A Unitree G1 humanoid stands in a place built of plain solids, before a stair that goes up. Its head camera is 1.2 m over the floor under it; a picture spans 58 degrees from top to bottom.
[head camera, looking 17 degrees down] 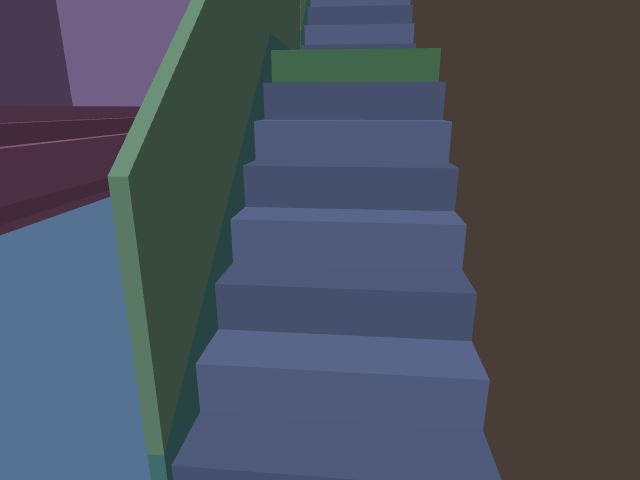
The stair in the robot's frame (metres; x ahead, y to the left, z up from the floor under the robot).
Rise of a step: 0.19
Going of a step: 0.24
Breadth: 0.96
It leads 5 degrees to the right of straight ahead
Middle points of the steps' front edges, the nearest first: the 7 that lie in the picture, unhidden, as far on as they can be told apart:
1.22 -0.06 0.38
1.45 -0.08 0.57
1.69 -0.10 0.76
1.93 -0.13 0.95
2.17 -0.15 1.14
2.40 -0.17 1.33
2.64 -0.19 1.52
